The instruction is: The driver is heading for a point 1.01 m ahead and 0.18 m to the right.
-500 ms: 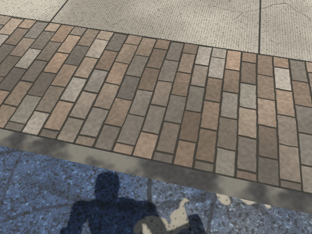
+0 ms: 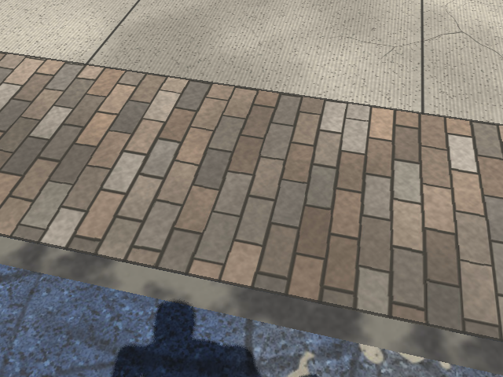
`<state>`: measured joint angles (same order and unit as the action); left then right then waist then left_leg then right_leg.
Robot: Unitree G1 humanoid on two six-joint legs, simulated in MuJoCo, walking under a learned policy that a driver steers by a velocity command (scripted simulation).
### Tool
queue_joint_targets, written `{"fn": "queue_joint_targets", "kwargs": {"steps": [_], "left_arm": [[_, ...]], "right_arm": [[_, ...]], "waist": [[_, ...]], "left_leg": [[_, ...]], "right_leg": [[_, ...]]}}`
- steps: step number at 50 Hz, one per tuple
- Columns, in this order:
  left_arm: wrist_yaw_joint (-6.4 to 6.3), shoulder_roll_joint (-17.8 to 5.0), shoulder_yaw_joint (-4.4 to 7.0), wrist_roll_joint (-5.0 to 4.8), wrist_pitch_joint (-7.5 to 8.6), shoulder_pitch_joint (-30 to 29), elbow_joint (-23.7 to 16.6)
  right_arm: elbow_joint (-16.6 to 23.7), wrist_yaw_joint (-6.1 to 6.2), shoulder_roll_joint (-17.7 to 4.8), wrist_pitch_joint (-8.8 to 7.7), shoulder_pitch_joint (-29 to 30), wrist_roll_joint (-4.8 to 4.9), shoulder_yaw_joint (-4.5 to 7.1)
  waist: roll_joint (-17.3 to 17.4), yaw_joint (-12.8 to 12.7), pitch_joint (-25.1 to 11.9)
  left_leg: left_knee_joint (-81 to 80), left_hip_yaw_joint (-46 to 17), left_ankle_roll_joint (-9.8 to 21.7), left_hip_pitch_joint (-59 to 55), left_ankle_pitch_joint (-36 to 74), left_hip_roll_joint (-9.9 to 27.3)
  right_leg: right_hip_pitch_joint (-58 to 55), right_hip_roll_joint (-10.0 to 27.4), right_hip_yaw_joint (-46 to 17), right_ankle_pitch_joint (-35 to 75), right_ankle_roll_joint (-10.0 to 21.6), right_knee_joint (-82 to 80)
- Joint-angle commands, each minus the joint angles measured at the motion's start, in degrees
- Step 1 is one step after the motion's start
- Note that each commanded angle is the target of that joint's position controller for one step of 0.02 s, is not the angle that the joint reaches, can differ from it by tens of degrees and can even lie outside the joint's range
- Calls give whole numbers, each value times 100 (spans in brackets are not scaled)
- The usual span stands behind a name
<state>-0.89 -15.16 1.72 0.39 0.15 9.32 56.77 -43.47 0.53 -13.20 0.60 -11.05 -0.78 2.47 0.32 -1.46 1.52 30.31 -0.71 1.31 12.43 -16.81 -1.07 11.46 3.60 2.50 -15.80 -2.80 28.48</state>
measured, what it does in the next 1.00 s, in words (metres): stands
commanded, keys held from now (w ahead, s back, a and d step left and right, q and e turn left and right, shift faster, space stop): no key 1.00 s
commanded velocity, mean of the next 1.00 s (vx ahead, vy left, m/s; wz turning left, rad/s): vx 0.00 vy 0.00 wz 0.01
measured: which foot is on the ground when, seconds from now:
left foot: down 0.00-1.00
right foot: down 0.00-1.00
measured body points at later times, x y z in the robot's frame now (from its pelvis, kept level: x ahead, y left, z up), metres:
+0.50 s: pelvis +0.00 +0.00 +0.00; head +0.01 +0.00 +0.45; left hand +0.04 +0.26 -0.15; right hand +0.08 -0.26 -0.13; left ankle -0.01 +0.11 -0.74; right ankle -0.01 -0.15 -0.74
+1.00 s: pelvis +0.00 -0.01 +0.00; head +0.01 +0.00 +0.45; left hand +0.00 +0.24 -0.15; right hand +0.04 -0.25 -0.15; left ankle -0.01 +0.11 -0.74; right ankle -0.01 -0.15 -0.74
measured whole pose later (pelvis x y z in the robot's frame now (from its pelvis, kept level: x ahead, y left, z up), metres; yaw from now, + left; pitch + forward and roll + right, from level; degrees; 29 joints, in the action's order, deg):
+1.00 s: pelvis +0.00 -0.01 +0.00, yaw -1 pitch -1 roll +0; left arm -3.0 -11.2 1.4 0.1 -0.1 15.2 64.7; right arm -61.1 1.9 -11.5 0.3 -12.4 0.1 1.3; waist -0.2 -0.7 1.8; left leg 27.4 -0.2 0.8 11.0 -15.3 -0.8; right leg 10.9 3.4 1.9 -14.9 -2.4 27.0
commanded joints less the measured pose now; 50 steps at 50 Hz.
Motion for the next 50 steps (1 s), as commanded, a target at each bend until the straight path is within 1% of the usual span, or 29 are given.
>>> {"fn": "queue_joint_targets", "kwargs": {"steps": [1, 15, 29, 39, 50], "left_arm": [[-49, -648, 124, -7, 27, 6, -113], [-134, -553, 128, -13, -7, 78, 317], [-192, -387, 104, -18, -11, 408, 579], [-215, -265, 72, -25, -7, 684, 673], [-230, -153, 48, -33, -2, 933, 716]], "right_arm": [[242, 31, -621, -82, 72, 7, 166], [-458, 119, -605, -91, -36, 33, 140], [-1109, 144, -527, -95, -126, 62, 65], [-1429, 145, -468, -83, -206, 78, 13], [-1647, 151, -407, -67, -302, 89, -31]], "waist": [[41, -12, -323], [23, -5, -107], [-5, 27, 11], [-18, 60, 63], [-37, 87, 104]], "left_leg": [[-504, -415, 203, -115, 1796, 425], [-668, -277, 120, -74, 1336, 330], [-790, -200, 105, -31, 1061, 275], [-823, -158, 100, -16, 1040, 247], [-825, -118, 89, -2, 1058, 226]], "right_leg": [[-132, 101, -115, 1040, 102, -296], [-98, 49, -71, 795, 102, -452], [-47, -7, -30, 680, 107, -527], [-15, -34, -15, 681, 113, -540], [14, -56, -10, 699, 128, -542]]}}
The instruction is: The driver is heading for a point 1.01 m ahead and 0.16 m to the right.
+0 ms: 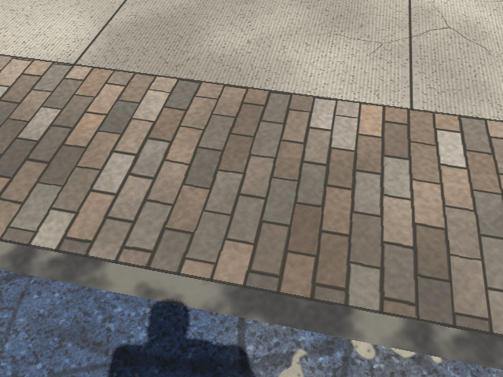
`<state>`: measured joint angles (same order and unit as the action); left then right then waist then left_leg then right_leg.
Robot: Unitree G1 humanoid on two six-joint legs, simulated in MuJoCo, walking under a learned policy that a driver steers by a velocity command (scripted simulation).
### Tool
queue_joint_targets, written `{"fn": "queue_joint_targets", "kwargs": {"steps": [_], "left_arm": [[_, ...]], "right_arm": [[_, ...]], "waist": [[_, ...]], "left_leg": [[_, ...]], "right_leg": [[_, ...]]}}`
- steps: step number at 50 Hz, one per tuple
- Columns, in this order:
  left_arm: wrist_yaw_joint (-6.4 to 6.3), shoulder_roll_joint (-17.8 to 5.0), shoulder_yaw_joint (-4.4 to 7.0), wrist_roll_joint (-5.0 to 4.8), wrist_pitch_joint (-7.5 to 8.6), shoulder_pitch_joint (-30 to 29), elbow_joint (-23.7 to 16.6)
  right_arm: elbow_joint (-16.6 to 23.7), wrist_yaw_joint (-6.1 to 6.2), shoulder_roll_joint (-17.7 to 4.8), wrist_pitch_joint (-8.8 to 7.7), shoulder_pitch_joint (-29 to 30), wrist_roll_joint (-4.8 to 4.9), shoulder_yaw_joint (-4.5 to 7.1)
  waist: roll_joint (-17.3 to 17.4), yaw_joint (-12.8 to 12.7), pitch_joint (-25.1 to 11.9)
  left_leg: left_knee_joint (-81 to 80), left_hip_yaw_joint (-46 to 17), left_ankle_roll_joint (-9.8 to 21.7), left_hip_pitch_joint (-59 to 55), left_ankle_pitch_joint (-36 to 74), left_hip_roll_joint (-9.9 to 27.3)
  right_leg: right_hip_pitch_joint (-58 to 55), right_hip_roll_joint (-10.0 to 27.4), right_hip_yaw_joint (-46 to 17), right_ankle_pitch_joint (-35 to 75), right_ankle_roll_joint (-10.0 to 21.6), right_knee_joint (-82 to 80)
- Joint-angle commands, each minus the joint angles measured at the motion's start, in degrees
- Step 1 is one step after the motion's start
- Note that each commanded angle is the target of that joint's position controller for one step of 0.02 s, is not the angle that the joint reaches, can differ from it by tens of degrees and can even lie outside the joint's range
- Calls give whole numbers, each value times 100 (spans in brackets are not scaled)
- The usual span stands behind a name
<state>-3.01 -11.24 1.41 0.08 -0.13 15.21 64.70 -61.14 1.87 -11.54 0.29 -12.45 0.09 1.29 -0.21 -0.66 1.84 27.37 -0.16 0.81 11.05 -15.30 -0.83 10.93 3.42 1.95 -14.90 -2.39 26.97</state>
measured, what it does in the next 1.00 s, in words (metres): stands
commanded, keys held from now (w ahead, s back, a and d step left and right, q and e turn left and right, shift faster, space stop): no key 0.84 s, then w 0.16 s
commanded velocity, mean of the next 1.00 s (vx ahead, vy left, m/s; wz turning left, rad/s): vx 0.02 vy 0.00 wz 0.00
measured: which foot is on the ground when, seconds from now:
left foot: down 0.00-1.00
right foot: down 0.00-1.00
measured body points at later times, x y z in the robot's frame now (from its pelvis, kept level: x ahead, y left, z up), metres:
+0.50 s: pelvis +0.00 +0.00 +0.00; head +0.01 +0.00 +0.45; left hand -0.02 +0.23 -0.16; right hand +0.02 -0.24 -0.16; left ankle -0.01 +0.11 -0.74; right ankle -0.01 -0.14 -0.74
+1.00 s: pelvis +0.02 -0.01 -0.01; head +0.02 -0.01 +0.44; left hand -0.02 +0.23 -0.16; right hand +0.00 -0.25 -0.16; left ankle -0.01 +0.11 -0.74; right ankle -0.01 -0.14 -0.73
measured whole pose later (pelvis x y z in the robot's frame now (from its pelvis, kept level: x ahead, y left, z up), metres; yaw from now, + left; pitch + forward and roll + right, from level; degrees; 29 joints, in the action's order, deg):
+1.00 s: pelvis +0.02 -0.01 -0.01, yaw -1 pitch +0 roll +0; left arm -2.9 -9.7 1.7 -1.0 1.5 21.7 63.8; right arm -62.7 2.1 -10.7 -1.1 -18.6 1.6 1.7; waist -0.1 0.1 -0.6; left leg 32.6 -0.1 2.0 13.0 -21.9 -0.2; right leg 15.2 2.0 1.5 -25.9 1.6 37.2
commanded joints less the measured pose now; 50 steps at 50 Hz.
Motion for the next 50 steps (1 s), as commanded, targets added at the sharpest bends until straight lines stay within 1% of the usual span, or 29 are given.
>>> {"fn": "queue_joint_targets", "kwargs": {"steps": [1, 18, 42, 43, 44, 45, 46, 47, 48, 49, 50], "left_arm": [[-20, -536, 77, -2, 27, 364, -76], [-30, -421, 62, -12, 34, 621, -75], [-32, -308, 58, -22, 44, 833, -98], [-35, -251, 49, -24, 37, 945, -39], [-48, -271, 68, -63, 26, 972, -26], [-65, -323, 92, -92, 28, 927, -74], [-74, -341, 103, -98, 57, 839, -148], [-61, -281, 93, -106, 120, 757, -223], [-27, -183, 77, -111, 209, 665, -296], [26, -52, 54, -113, 306, 558, -376], [88, 13, 42, -128, 390, 460, -457]], "right_arm": [[106, 17, -567, -35, -171, 3, 83], [-43, 29, -484, -26, -331, 12, 40], [-98, 45, -384, -33, -551, 22, 16], [-153, 51, -343, -26, -658, 21, 9], [-160, 67, -417, -10, -686, 60, 42], [-131, 83, -539, -5, -696, 102, 89], [-83, 87, -586, -27, -705, 119, 114], [-57, 75, -628, -82, -783, 139, 137], [-76, 49, -708, -155, -985, 168, 176], [-127, 23, -858, -220, -1245, 186, 237], [-142, 10, -991, -268, -1354, 192, 293]], "waist": [[14, 9, 76], [3, 29, 127], [1, 38, 185], [19, 39, 44], [63, 48, 106], [120, 65, 292], [183, 96, 571], [310, 140, 771], [517, 228, 832], [864, 318, 765], [1118, 342, 720]], "left_leg": [[-531, -170, 137, 139, 908, 200], [-513, -128, 114, 175, 893, 185], [-477, -89, 83, 222, 848, 180], [-499, -37, 102, 165, 244, 123], [-473, -10, 183, 264, -841, 49], [-495, -94, 301, 501, -1974, 76], [-618, -306, 427, 753, -2712, 217], [-763, -651, 569, 822, -3059, 455], [-969, -1139, 750, 645, -3222, 780], [-1287, -1814, 996, 352, -3408, 1218], [-1599, -2535, 1273, 339, -3485, 1672]], "right_leg": [[70, -38, 45, 609, 88, -390], [109, -64, 41, 616, 113, -379], [152, -94, 29, 600, 144, -357], [97, -169, 115, 73, 160, -334], [203, -301, 241, -775, 224, -171], [454, -354, 277, -1659, 317, -18], [779, -332, 224, -2198, 406, 95], [1088, -305, 178, -2268, 470, 285], [1399, -315, 215, -1985, 478, 645], [1675, -392, 345, -1500, 469, 1207], [1748, -337, 264, -1176, 547, 1756]]}}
